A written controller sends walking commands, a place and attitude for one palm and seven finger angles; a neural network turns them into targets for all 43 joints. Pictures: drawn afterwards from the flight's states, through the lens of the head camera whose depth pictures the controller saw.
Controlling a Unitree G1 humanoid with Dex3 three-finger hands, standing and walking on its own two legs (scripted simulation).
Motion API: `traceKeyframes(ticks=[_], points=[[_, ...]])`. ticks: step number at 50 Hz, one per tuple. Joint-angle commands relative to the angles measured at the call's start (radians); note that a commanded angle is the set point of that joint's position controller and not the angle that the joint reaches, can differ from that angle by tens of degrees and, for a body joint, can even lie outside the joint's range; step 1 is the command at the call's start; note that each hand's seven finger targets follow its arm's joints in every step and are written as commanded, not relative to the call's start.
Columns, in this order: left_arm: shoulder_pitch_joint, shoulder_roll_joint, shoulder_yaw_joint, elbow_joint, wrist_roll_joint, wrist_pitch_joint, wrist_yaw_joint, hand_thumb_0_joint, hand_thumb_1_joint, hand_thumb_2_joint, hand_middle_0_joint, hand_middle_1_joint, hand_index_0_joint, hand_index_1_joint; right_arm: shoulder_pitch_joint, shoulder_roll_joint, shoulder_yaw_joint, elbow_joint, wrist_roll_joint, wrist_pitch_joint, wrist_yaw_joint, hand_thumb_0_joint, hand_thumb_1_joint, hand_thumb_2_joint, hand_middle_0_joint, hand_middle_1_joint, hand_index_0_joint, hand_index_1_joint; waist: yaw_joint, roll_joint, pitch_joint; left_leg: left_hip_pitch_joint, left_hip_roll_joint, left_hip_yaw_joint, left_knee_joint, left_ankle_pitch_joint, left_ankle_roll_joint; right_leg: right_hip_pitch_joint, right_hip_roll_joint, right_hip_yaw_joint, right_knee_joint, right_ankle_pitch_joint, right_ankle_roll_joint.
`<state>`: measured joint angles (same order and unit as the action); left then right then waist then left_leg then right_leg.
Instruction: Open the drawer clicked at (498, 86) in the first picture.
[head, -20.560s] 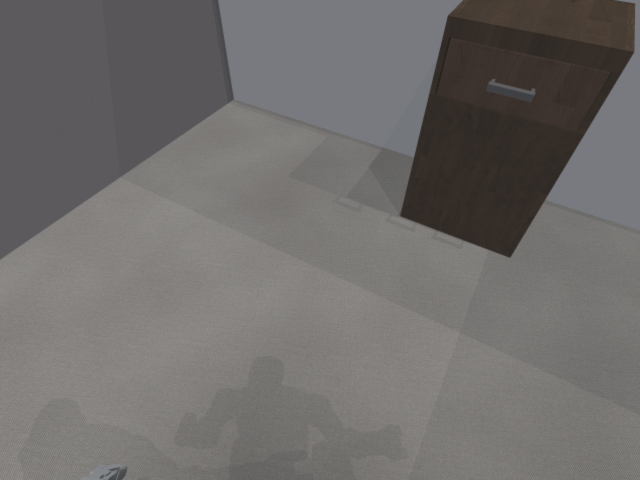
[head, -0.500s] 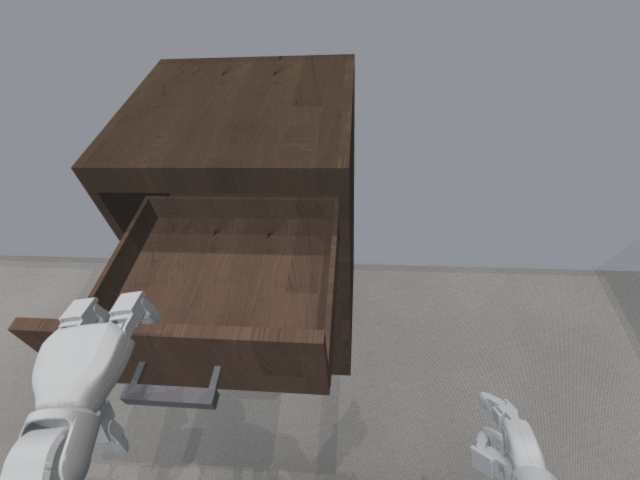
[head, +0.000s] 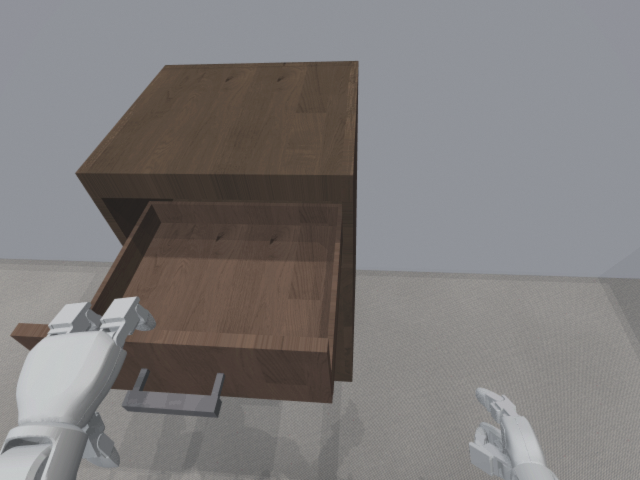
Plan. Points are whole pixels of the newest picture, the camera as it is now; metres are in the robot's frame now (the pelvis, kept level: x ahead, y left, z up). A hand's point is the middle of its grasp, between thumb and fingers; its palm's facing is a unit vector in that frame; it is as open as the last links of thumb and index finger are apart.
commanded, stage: draw the hand back to the body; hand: left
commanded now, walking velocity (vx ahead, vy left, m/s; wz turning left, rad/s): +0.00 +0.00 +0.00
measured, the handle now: (177, 390) +0.23 +0.27 -0.08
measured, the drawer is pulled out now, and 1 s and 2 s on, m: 0.29 0.29 0.29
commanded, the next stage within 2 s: step back with the hand held close in 1.32 s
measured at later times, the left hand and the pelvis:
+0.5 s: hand (124, 355) +0.19 +0.23 +0.12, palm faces +0.38 -0.79 -0.48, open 13.6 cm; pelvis +0.01 +0.00 +0.00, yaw +2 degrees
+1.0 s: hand (106, 346) +0.18 +0.23 +0.16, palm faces +0.44 -0.80 -0.41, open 9.7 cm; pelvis +0.01 -0.02 +0.01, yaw +2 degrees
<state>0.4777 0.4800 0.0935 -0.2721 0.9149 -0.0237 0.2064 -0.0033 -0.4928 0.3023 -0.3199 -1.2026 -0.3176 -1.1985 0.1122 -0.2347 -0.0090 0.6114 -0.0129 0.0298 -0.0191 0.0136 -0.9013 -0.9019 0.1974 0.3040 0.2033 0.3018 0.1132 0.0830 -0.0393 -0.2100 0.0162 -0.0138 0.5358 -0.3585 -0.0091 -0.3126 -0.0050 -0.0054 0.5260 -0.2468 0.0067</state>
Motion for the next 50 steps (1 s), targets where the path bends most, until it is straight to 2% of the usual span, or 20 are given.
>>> traceKeyframes(ticks=[1,3,6,8,12,16,17,18,19,21,22,23,26,27,31,32,33,35,43,50], points=[[-0.041,0.207,0.151,-0.215,-0.01,0.004,0.016,0.0,-0.5,0.3,-0.3,-1.2,-0.3,-1.2,-0.145,-0.106,-0.029,-0.184,0.001,-0.05,-0.01,0.0,-0.9,-0.9,0.2,0.3,0.2,0.3,0.001,-0.042,-0.121,-0.033,-0.012,0.035,-0.083,0.333,0.019,0.143,-0.003,-0.021,-0.061,0.199,-0.036],[-0.035,0.197,0.142,-0.25,-0.014,-0.003,0.007,0.0,-0.5,0.3,-0.3,-1.2,-0.3,-1.2,-0.138,-0.103,-0.026,-0.194,0.001,-0.053,-0.007,0.0,-0.9,-0.9,0.2,0.3,0.2,0.3,0.002,-0.002,-0.128,-0.019,-0.008,0.036,-0.081,0.334,0.018,0.139,-0.005,-0.025,-0.064,0.184,-0.037],[-0.03,0.202,0.148,-0.261,-0.025,-0.012,0.002,0.0,-0.5,0.3,-0.3,-1.2,-0.3,-1.2,-0.132,-0.107,-0.028,-0.201,0.001,-0.052,-0.007,0.0,-0.9,-0.9,0.2,0.3,0.2,0.3,-0.003,-0.036,-0.106,-0.023,-0.007,0.033,-0.081,0.324,0.02,0.127,-0.006,-0.027,-0.069,0.18,-0.033],[-0.032,0.214,0.163,-0.283,-0.02,-0.018,0.004,0.0,-0.5,0.3,-0.3,-1.2,-0.3,-1.2,-0.129,-0.106,-0.024,-0.204,0.0,-0.053,-0.005,0.0,-0.9,-0.9,0.2,0.3,0.2,0.3,0.002,-0.003,-0.115,-0.019,-0.004,0.031,-0.082,0.323,0.018,0.129,-0.007,-0.028,-0.068,0.163,-0.037],[-0.004,0.226,0.189,-0.288,-0.028,-0.011,0.004,0.0,-0.5,0.3,-0.3,-1.2,-0.3,-1.2,-0.134,-0.11,-0.026,-0.207,0.005,-0.05,-0.004,0.0,-0.9,-0.9,0.2,0.3,0.2,0.3,0.0,0.002,-0.11,-0.009,-0.001,0.027,-0.076,0.346,0.014,0.129,-0.003,-0.013,-0.072,0.192,-0.04],[0.013,0.224,0.179,-0.321,-0.037,-0.012,-0.004,0.0,-0.5,0.3,-0.3,-1.2,-0.3,-1.2,-0.117,-0.111,-0.029,-0.217,0.005,-0.048,-0.002,0.0,-0.9,-0.9,0.2,0.3,0.2,0.3,0.004,-0.002,-0.128,-0.002,0.002,0.029,-0.074,0.375,0.016,0.135,-0.013,-0.032,-0.063,0.21,-0.035],[-0.092,-0.116,0.142,-0.35,-0.762,-0.052,-0.034,0.0,-0.465,0.315,-0.298,-1.178,-0.298,-1.178,-0.035,-0.037,-0.023,-0.256,0.037,-0.129,-0.028,0.0,-0.9,-0.9,0.2,0.3,0.2,0.3,-0.092,-0.005,-0.082,0.12,0.029,0.008,-0.083,0.368,0.031,0.172,-0.001,-0.061,-0.056,0.181,-0.031],[0.02,-0.051,0.153,-0.222,-0.796,-0.068,-0.037,0.0,-0.43,0.33,-0.295,-1.155,-0.295,-1.155,-0.029,-0.056,-0.01,-0.225,0.031,-0.174,-0.046,0.0,-0.9,-0.9,0.2,0.3,0.2,0.3,-0.075,-0.057,-0.039,0.104,0.042,0.001,-0.093,0.369,0.029,0.159,-0.003,-0.07,-0.054,0.141,-0.024],[0.029,-0.034,0.194,-0.3,-0.868,-0.088,-0.041,0.0,-0.395,0.345,-0.292,-1.133,-0.292,-1.133,-0.025,-0.057,-0.009,-0.221,0.028,-0.183,-0.067,0.0,-0.9,-0.9,0.2,0.3,0.2,0.3,-0.066,-0.129,-0.049,0.087,0.042,-0.007,-0.115,0.405,0.021,0.201,-0.011,-0.085,-0.07,0.175,-0.018],[-0.03,0.02,0.243,-0.38,-0.895,-0.123,-0.034,0.0,-0.325,0.375,-0.287,-1.087,-0.287,-1.087,-0.023,-0.061,-0.005,-0.207,0.016,-0.223,-0.089,0.0,-0.9,-0.9,0.2,0.3,0.2,0.3,-0.059,-0.1,-0.091,0.094,0.026,0.017,-0.12,0.411,0.021,0.239,-0.025,-0.076,-0.079,0.234,-0.01],[-0.036,0.031,0.259,-0.379,-0.903,-0.129,-0.034,0.0,-0.29,0.39,-0.285,-1.065,-0.285,-1.065,-0.029,-0.063,0.001,-0.187,0.012,-0.238,-0.091,0.0,-0.9,-0.9,0.2,0.3,0.2,0.3,-0.055,-0.02,-0.067,0.083,0.019,0.019,-0.129,0.401,0.014,0.239,-0.024,-0.07,-0.088,0.224,-0.015],[-0.045,0.0,0.231,-0.392,-0.908,-0.138,-0.038,0.0,-0.255,0.405,-0.282,-1.043,-0.282,-1.043,-0.017,-0.054,0.008,-0.186,0.01,-0.254,-0.088,0.0,-0.9,-0.9,0.2,0.3,0.2,0.3,-0.059,0.01,-0.044,0.07,0.014,0.021,-0.138,0.394,0.009,0.235,-0.03,-0.074,-0.09,0.225,-0.018],[-0.02,-0.016,0.238,-0.384,-0.924,-0.15,-0.048,0.0,-0.15,0.45,-0.275,-0.975,-0.275,-0.975,-0.025,-0.052,0.007,-0.171,0.01,-0.279,-0.08,0.0,-0.9,-0.9,0.2,0.3,0.2,0.3,-0.053,0.003,-0.009,0.051,0.018,0.023,-0.149,0.384,0.007,0.232,-0.029,-0.075,-0.099,0.224,-0.02],[-0.032,-0.009,0.249,-0.387,-0.924,-0.153,-0.053,0.0,-0.115,0.465,-0.273,-0.952,-0.273,-0.952,-0.033,-0.054,0.007,-0.164,0.009,-0.284,-0.078,0.0,-0.9,-0.9,0.2,0.3,0.2,0.3,-0.052,0.027,0.022,0.041,0.015,0.025,-0.15,0.369,0.005,0.225,-0.026,-0.072,-0.117,0.218,-0.023],[0.015,-0.016,0.269,-0.393,-0.939,-0.171,-0.064,0.0,0.025,0.525,-0.262,-0.863,-0.262,-0.863,-0.031,-0.047,0.002,-0.156,0.011,-0.297,-0.065,0.0,-0.9,-0.9,0.2,0.3,0.2,0.3,-0.048,0.009,-0.026,0.044,0.016,0.029,-0.145,0.402,0.005,0.253,-0.028,-0.071,-0.103,0.259,-0.022],[0.02,-0.027,0.263,-0.381,-0.943,-0.171,-0.069,0.0,0.06,0.54,-0.26,-0.84,-0.26,-0.84,-0.039,-0.048,-0.001,-0.151,0.011,-0.296,-0.064,0.0,-0.9,-0.9,0.2,0.3,0.2,0.3,-0.051,-0.022,-0.012,0.036,0.017,0.025,-0.145,0.401,0.004,0.249,-0.024,-0.073,-0.114,0.265,-0.022],[0.031,-0.033,0.258,-0.383,-0.945,-0.173,-0.073,0.0,0.095,0.555,-0.257,-0.817,-0.257,-0.817,-0.038,-0.05,-0.004,-0.15,0.014,-0.296,-0.061,0.0,-0.9,-0.9,0.2,0.3,0.2,0.3,-0.054,-0.006,-0.018,0.041,0.019,0.03,-0.143,0.399,0.006,0.247,-0.025,-0.071,-0.112,0.266,-0.02],[0.04,-0.011,0.286,-0.405,-0.948,-0.181,-0.072,0.0,0.165,0.585,-0.252,-0.772,-0.252,-0.772,-0.04,-0.049,-0.009,-0.149,0.014,-0.296,-0.061,0.0,-0.9,-0.9,0.2,0.3,0.2,0.3,-0.05,-0.02,-0.063,0.052,0.016,0.035,-0.137,0.406,0.01,0.263,-0.026,-0.068,-0.109,0.288,-0.017],[0.014,-0.009,0.293,-0.41,-0.956,-0.185,-0.071,0.0,0.445,0.705,-0.232,-0.592,-0.232,-0.592,-0.046,-0.051,-0.016,-0.142,0.021,-0.289,-0.066,0.0,-0.9,-0.9,0.2,0.3,0.2,0.3,-0.061,-0.03,-0.041,0.052,0.012,0.038,-0.141,0.352,0.013,0.23,-0.026,-0.063,-0.123,0.244,-0.012],[0.014,-0.002,0.312,-0.416,-0.962,-0.189,-0.068,0.0,0.69,0.81,-0.215,-0.435,-0.215,-0.435,-0.051,-0.049,-0.014,-0.148,0.023,-0.29,-0.069,0.0,-0.9,-0.9,0.2,0.3,0.2,0.3,-0.054,-0.037,-0.031,0.049,0.01,0.035,-0.143,0.308,0.016,0.218,-0.026,-0.058,-0.129,0.199,-0.011]])
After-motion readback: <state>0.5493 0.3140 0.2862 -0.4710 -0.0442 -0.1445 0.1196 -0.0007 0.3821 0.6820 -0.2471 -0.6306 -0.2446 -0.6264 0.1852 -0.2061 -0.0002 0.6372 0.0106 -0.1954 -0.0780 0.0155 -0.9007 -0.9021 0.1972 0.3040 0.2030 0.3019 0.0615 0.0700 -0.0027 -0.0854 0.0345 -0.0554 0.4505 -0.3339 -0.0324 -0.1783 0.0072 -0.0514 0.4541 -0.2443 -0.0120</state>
